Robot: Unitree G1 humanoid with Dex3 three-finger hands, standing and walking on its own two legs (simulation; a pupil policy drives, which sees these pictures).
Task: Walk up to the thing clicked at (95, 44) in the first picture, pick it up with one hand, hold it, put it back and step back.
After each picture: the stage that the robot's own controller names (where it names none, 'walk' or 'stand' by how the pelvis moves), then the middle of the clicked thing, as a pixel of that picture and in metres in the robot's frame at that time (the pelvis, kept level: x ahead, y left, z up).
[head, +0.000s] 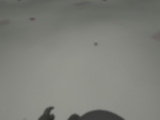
stand; (95, 43) +1.69 -0.07 -0.72
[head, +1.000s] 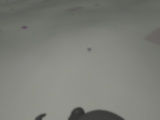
walk; (89, 48) +1.54 +0.18 -0.72
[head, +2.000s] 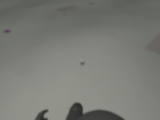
walk; (81, 62) +1.03 +0.25 -0.72
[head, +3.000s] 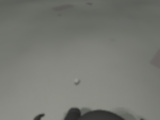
walk; (76, 82) +0.60 +0.20 -0.70
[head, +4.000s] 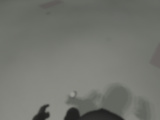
walk; (72, 95) +0.35 +0.21 -0.70
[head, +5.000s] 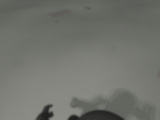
stand; (73, 104) +0.30 +0.20 -0.72
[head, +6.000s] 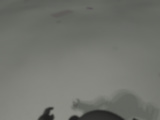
stand; (75, 103) +0.32 +0.20 -0.73
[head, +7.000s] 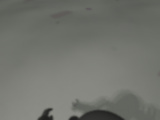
stand; (74, 103) +0.32 +0.21 -0.73
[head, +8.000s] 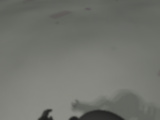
stand; (73, 104) +0.31 +0.22 -0.73
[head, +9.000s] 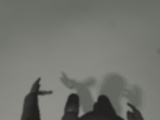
go down; (70, 85) +0.34 +0.21 -0.60
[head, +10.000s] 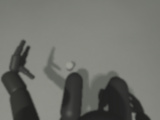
go down; (69, 66) +0.41 +0.20 -0.32
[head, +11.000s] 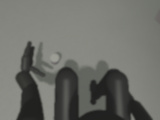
close in; (54, 59) +0.40 +0.22 -0.25
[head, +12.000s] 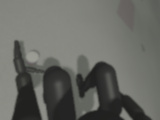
close; (32, 59) +0.40 +0.25 -0.23
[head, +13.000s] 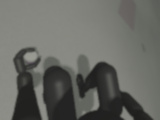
close; (31, 58) +0.40 +0.25 -0.22
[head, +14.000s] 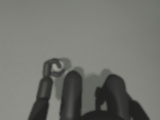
lift; (57, 67) +0.33 +0.25 -0.10
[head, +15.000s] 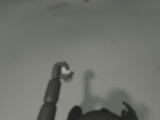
hold; (67, 73) +0.33 +0.18 +0.03
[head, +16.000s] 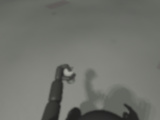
hold; (69, 75) +0.33 +0.17 -0.01
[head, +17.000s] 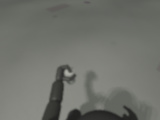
crouch; (70, 76) +0.33 +0.17 -0.01
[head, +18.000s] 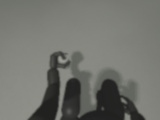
crouch; (64, 61) +0.41 +0.19 -0.10
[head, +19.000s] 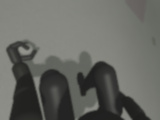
lower; (27, 53) +0.44 +0.26 -0.23
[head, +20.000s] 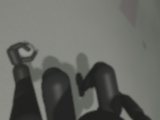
lower; (26, 53) +0.42 +0.27 -0.23
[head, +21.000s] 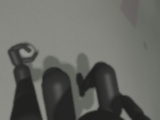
lower; (27, 54) +0.42 +0.27 -0.23
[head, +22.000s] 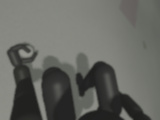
lower; (26, 54) +0.42 +0.27 -0.23
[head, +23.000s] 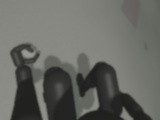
loosen; (29, 55) +0.41 +0.26 -0.23
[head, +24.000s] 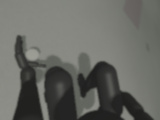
withdraw; (32, 56) +0.40 +0.25 -0.23
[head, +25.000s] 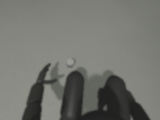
walk; (70, 63) +0.43 +0.19 -0.31
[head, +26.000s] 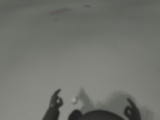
stand; (74, 101) +0.34 +0.19 -0.65
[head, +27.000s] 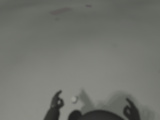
stand; (74, 100) +0.34 +0.19 -0.67
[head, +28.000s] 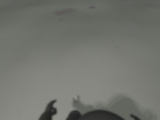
stand; (75, 99) +0.36 +0.18 -0.69
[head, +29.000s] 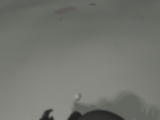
walk; (77, 97) +0.37 +0.19 -0.72
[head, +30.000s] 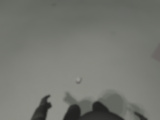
walk; (78, 80) +0.52 +0.14 -0.70
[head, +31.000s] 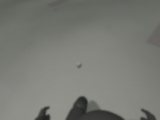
walk; (78, 65) +0.83 +0.30 -0.69
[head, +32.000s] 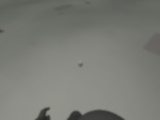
stand; (80, 64) +0.98 +0.22 -0.71
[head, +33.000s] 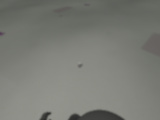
stand; (79, 64) +0.99 +0.24 -0.72
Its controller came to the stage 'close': yes
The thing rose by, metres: 0.72
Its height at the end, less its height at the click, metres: +0.00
